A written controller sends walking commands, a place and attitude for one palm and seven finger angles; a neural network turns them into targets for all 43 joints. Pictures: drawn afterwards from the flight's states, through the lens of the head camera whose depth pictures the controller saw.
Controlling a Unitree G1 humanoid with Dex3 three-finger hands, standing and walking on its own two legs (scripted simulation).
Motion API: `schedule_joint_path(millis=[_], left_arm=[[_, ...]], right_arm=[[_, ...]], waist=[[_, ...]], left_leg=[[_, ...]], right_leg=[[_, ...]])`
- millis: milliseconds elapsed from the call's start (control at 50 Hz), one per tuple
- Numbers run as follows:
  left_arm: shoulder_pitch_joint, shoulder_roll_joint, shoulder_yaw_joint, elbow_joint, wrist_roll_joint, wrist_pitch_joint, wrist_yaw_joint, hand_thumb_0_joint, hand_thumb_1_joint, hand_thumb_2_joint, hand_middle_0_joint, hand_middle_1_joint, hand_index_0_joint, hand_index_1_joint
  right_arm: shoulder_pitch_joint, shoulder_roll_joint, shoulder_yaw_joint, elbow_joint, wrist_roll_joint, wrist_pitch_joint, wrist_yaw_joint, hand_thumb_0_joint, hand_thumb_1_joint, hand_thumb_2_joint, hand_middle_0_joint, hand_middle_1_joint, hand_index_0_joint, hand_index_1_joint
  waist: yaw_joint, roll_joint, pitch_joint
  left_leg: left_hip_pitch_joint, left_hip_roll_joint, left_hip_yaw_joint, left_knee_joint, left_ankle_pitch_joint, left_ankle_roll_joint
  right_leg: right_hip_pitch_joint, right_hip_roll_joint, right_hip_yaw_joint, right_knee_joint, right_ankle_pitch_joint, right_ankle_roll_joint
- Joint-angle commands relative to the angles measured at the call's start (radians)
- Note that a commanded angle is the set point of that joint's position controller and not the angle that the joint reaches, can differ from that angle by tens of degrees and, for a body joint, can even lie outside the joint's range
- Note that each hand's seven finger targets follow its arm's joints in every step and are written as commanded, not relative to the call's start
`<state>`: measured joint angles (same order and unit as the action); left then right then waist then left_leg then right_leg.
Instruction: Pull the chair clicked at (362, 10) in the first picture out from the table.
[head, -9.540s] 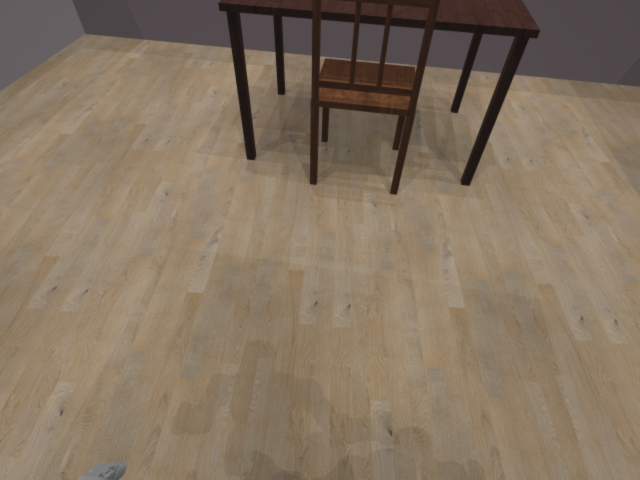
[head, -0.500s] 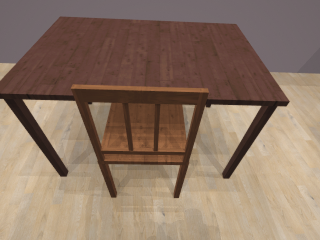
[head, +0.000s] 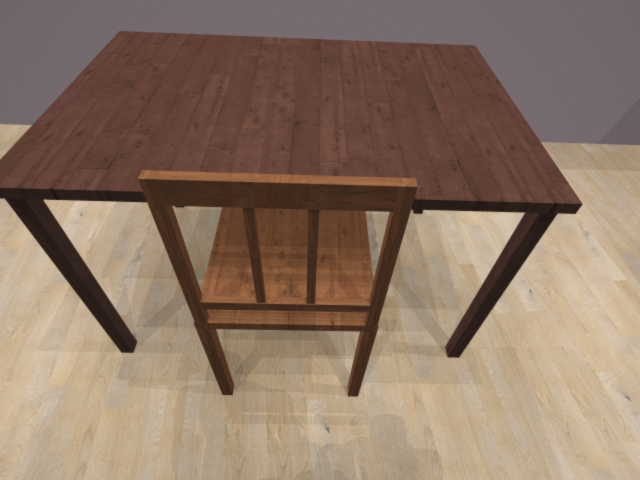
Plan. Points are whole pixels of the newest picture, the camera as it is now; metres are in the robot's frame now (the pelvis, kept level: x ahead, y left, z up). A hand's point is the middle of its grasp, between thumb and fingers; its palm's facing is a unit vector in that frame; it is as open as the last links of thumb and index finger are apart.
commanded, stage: look again from close up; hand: left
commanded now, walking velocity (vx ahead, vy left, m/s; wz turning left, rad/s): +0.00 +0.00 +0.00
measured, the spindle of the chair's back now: (255, 258) +0.51 +0.15 -0.10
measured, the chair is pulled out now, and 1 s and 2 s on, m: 0.00 0.00 0.00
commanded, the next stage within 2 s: shuffle to correct the standing spot in 0.38 s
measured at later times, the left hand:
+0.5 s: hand out of the picture -0.03 +0.14 -0.18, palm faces +0.05 -0.99 -0.15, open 7.4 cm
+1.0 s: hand out of the picture -0.02 +0.09 -0.19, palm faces +0.12 -0.98 -0.14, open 7.4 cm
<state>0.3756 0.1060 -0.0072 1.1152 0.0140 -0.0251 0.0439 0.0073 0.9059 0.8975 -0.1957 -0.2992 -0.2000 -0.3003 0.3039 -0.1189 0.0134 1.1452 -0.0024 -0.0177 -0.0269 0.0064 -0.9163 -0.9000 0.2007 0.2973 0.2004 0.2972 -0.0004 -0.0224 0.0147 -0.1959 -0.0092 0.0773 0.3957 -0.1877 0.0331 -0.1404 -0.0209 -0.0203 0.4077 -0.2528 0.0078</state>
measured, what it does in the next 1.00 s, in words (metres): shifts its weight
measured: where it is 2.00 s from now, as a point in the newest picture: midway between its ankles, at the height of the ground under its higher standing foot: outside the picture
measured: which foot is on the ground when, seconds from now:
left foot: down 0.00-1.00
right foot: down 0.00-1.00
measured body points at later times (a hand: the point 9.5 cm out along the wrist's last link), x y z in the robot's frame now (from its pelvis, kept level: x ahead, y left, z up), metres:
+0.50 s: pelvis +0.01 -0.01 +0.00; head +0.01 +0.00 +0.45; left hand -0.03 +0.20 -0.16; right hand +0.00 -0.22 -0.16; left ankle +0.02 +0.10 -0.74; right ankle -0.02 -0.12 -0.74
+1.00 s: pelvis +0.06 -0.04 -0.02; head +0.08 -0.03 +0.43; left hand -0.02 +0.15 -0.18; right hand +0.05 -0.26 -0.17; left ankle +0.05 +0.07 -0.74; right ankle -0.02 -0.12 -0.74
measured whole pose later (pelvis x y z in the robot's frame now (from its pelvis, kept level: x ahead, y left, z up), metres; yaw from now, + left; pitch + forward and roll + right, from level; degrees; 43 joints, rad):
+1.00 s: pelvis +0.06 -0.04 -0.02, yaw +1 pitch +0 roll +0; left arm 0.45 0.09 0.03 1.13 0.02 -0.04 0.04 0.01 0.91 0.90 -0.19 -0.30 -0.20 -0.30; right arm 0.30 -0.11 -0.01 1.15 -0.01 -0.02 -0.04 0.00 -0.91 -0.90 0.20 0.30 0.20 0.30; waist 0.02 -0.02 0.03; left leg -0.28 0.04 0.08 0.65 -0.39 0.03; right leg -0.10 0.05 -0.06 0.53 -0.42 -0.07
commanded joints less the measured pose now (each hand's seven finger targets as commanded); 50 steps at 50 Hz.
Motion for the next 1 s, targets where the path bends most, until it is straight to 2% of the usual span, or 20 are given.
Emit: schedule_joint_path(millis=[0, 300, 460, 520, 540, 580, 640, 680, 720, 760, 800, 820, 840, 860, 880, 900, 920, 940, 960, 980], left_arm=[[0.107, 0.079, 0.010, -0.014, 0.003, -0.008, 0.000, 0.000, 0.900, 0.900, -0.200, -0.300, -0.200, -0.300], [0.109, 0.080, 0.009, -0.012, 0.001, -0.012, -0.001, 0.000, 0.900, 0.900, -0.200, -0.300, -0.200, -0.300], [0.105, 0.081, 0.011, -0.007, 0.002, -0.009, -0.001, 0.000, 0.900, 0.900, -0.200, -0.300, -0.200, -0.300], [0.111, 0.072, 0.014, 0.001, 0.003, -0.005, -0.006, 0.000, 0.900, 0.900, -0.200, -0.300, -0.200, -0.300], [0.108, 0.076, 0.016, -0.001, 0.007, -0.002, -0.009, 0.000, 0.900, 0.900, -0.200, -0.300, -0.200, -0.300], [0.105, 0.069, 0.020, -0.006, 0.011, 0.003, -0.014, 0.000, 0.900, 0.900, -0.200, -0.300, -0.200, -0.300], [0.114, 0.063, 0.025, -0.010, 0.016, 0.004, -0.023, 0.000, 0.900, 0.900, -0.200, -0.300, -0.200, -0.300], [0.125, 0.055, 0.029, -0.010, 0.018, 0.004, -0.025, 0.000, 0.900, 0.900, -0.200, -0.300, -0.200, -0.300], [0.135, 0.054, 0.031, -0.006, 0.015, -0.001, -0.026, 0.000, 0.900, 0.900, -0.200, -0.300, -0.200, -0.300], [0.149, 0.057, 0.034, -0.002, 0.014, -0.006, -0.026, 0.000, 0.900, 0.900, -0.200, -0.300, -0.200, -0.300], [0.184, 0.076, 0.044, 0.011, 0.010, -0.014, -0.022, 0.000, 0.900, 0.900, -0.200, -0.300, -0.200, -0.300], [0.205, 0.093, 0.050, 0.020, 0.008, -0.015, -0.019, 0.000, 0.900, 0.900, -0.200, -0.300, -0.200, -0.300], [0.237, 0.113, 0.057, 0.027, 0.007, -0.016, -0.015, 0.000, 0.900, 0.900, -0.200, -0.300, -0.200, -0.300], [0.252, 0.109, 0.057, 0.031, 0.007, -0.015, -0.010, 0.000, 0.900, 0.900, -0.200, -0.300, -0.200, -0.300], [0.265, 0.102, 0.055, 0.033, 0.011, -0.016, -0.006, 0.000, 0.900, 0.900, -0.200, -0.300, -0.200, -0.300], [0.259, 0.094, 0.054, 0.033, 0.015, -0.017, -0.002, 0.000, 0.900, 0.900, -0.200, -0.300, -0.200, -0.300], [0.244, 0.087, 0.049, 0.032, 0.015, -0.019, 0.001, 0.000, 0.900, 0.900, -0.200, -0.300, -0.200, -0.300], [0.213, 0.081, 0.045, 0.025, 0.012, -0.020, 0.004, 0.000, 0.900, 0.900, -0.200, -0.300, -0.200, -0.300], [0.161, 0.081, 0.038, 0.015, 0.002, -0.019, 0.004, 0.000, 0.900, 0.900, -0.200, -0.300, -0.200, -0.300], [0.142, 0.064, 0.035, 0.005, -0.004, -0.018, 0.003, 0.000, 0.900, 0.900, -0.200, -0.300, -0.200, -0.300]], right_arm=[[0.063, -0.084, -0.018, -0.022, 0.000, -0.011, -0.006, 0.000, -0.900, -0.900, 0.200, 0.300, 0.200, 0.300], [0.064, -0.089, -0.016, -0.020, -0.001, -0.014, -0.008, 0.000, -0.900, -0.900, 0.200, 0.300, 0.200, 0.300], [0.061, -0.089, -0.014, -0.021, 0.000, -0.014, -0.010, 0.000, -0.900, -0.900, 0.200, 0.300, 0.200, 0.300], [0.074, -0.092, -0.018, -0.007, -0.004, -0.009, -0.010, 0.000, -0.900, -0.900, 0.200, 0.300, 0.200, 0.300], [0.080, -0.095, -0.023, -0.007, -0.003, -0.006, -0.010, 0.000, -0.900, -0.900, 0.200, 0.300, 0.200, 0.300], [0.083, -0.106, -0.032, -0.007, -0.007, -0.003, -0.008, 0.000, -0.900, -0.900, 0.200, 0.300, 0.200, 0.300], [0.089, -0.117, -0.045, -0.012, -0.006, -0.002, -0.008, 0.000, -0.900, -0.900, 0.200, 0.300, 0.200, 0.300], [0.092, -0.118, -0.051, -0.016, -0.010, -0.004, -0.009, 0.000, -0.900, -0.900, 0.200, 0.300, 0.200, 0.300], [0.096, -0.112, -0.052, -0.018, -0.010, -0.009, -0.011, 0.000, -0.900, -0.900, 0.200, 0.300, 0.200, 0.300], [0.096, -0.098, -0.051, -0.022, -0.009, -0.014, -0.013, 0.000, -0.900, -0.900, 0.200, 0.300, 0.200, 0.300], [0.083, -0.074, -0.046, -0.028, -0.010, -0.023, -0.016, 0.000, -0.900, -0.900, 0.200, 0.300, 0.200, 0.300], [0.065, -0.061, -0.043, -0.036, -0.011, -0.026, -0.017, 0.000, -0.900, -0.900, 0.200, 0.300, 0.200, 0.300], [0.043, -0.041, -0.039, -0.046, -0.012, -0.025, -0.016, 0.000, -0.900, -0.900, 0.200, 0.300, 0.200, 0.300], [-0.002, -0.041, -0.040, -0.061, -0.017, -0.023, -0.017, 0.000, -0.900, -0.900, 0.200, 0.300, 0.200, 0.300], [-0.034, -0.037, -0.040, -0.072, -0.018, -0.024, -0.017, 0.000, -0.900, -0.900, 0.200, 0.300, 0.200, 0.300], [-0.043, -0.028, -0.038, -0.076, -0.015, -0.026, -0.017, 0.000, -0.900, -0.900, 0.200, 0.300, 0.200, 0.300], [-0.043, -0.016, -0.032, -0.072, -0.010, -0.027, -0.019, 0.000, -0.900, -0.900, 0.200, 0.300, 0.200, 0.300], [-0.011, -0.004, -0.027, -0.053, -0.007, -0.028, -0.022, 0.000, -0.900, -0.900, 0.200, 0.300, 0.200, 0.300], [0.056, -0.004, -0.023, -0.024, -0.005, -0.029, -0.026, 0.000, -0.900, -0.900, 0.200, 0.300, 0.200, 0.300], [0.124, -0.040, -0.027, 0.004, -0.009, -0.036, -0.033, 0.000, -0.900, -0.900, 0.200, 0.300, 0.200, 0.300]], waist=[[0.006, 0.013, 0.080], [0.006, 0.016, 0.051], [0.010, 0.010, 0.078], [0.001, 0.005, 0.078], [0.000, -0.001, 0.101], [-0.004, 0.045, 0.116], [0.000, 0.065, 0.142], [0.003, 0.082, 0.145], [0.005, 0.069, 0.133], [0.010, 0.020, 0.128], [0.018, -0.074, 0.072], [0.026, -0.127, 0.068], [0.038, -0.197, 0.075], [0.052, -0.198, 0.107], [0.059, -0.152, 0.113], [0.053, -0.101, 0.105], [0.044, -0.063, 0.091], [0.016, -0.039, 0.070], [-0.026, -0.038, 0.033], [-0.044, 0.000, -0.009]], left_leg=[[0.018, 0.099, -0.125, -0.090, 0.008, -0.004], [0.045, 0.101, -0.121, -0.070, 0.091, -0.003], [0.033, 0.100, -0.124, -0.080, 0.080, -0.004], [0.040, 0.104, -0.130, -0.086, -0.077, 0.000], [0.026, 0.113, -0.135, -0.098, -0.156, 0.005], [0.004, 0.135, -0.171, -0.131, -0.271, 0.019], [-0.045, 0.170, -0.214, -0.165, -0.369, 0.047], [-0.060, 0.175, -0.222, -0.153, -0.366, 0.055], [-0.049, 0.170, -0.208, -0.111, -0.291, 0.058], [-0.062, 0.149, -0.171, -0.037, -0.182, 0.052], [-0.075, 0.098, -0.074, 0.108, -0.023, 0.032], [-0.134, 0.065, -0.027, 0.181, -0.036, 0.018], [-0.220, 0.033, 0.022, 0.260, -0.122, 0.003], [-0.288, 0.031, 0.034, 0.343, -0.252, -0.005], [-0.330, 0.038, 0.026, 0.398, -0.313, -0.003], [-0.334, 0.044, 0.017, 0.397, -0.325, -0.003], [-0.293, 0.043, 0.007, 0.342, -0.309, -0.005], [-0.201, 0.039, 0.007, 0.222, -0.236, -0.007], [-0.031, 0.028, 0.000, 0.069, -0.045, -0.005], [0.121, 0.082, -0.060, 0.055, 0.297, 0.021]], right_leg=[[-0.096, -0.076, 0.067, -0.081, 0.083, -0.034], [-0.075, -0.078, 0.069, -0.082, 0.128, -0.036], [-0.079, -0.076, 0.067, -0.087, 0.114, -0.035], [-0.099, -0.064, 0.054, -0.075, 0.003, -0.039], [-0.118, -0.057, 0.039, -0.066, -0.051, -0.039], [-0.149, -0.043, 0.021, -0.020, -0.107, -0.042], [-0.158, -0.021, -0.013, 0.036, -0.120, -0.045], [-0.161, -0.019, -0.013, 0.054, -0.109, -0.049], [-0.154, -0.023, -0.004, 0.051, -0.077, -0.055], [-0.127, -0.035, 0.028, 0.021, -0.041, -0.066], [-0.039, -0.077, 0.088, -0.016, 0.093, -0.088], [0.023, -0.106, 0.129, -0.027, 0.205, -0.106], [0.087, -0.153, 0.182, -0.047, 0.329, -0.133], [0.107, -0.201, 0.223, -0.050, 0.480, -0.171], [0.128, -0.222, 0.244, -0.035, 0.602, -0.211], [0.143, -0.231, 0.238, -0.006, 0.707, -0.234], [0.135, -0.225, 0.224, 0.021, 0.794, -0.230], [0.106, -0.204, 0.186, 0.064, 0.864, -0.207], [0.034, -0.152, 0.129, 0.130, 0.870, -0.159], [-0.042, -0.075, 0.074, 0.209, 0.729, -0.102]])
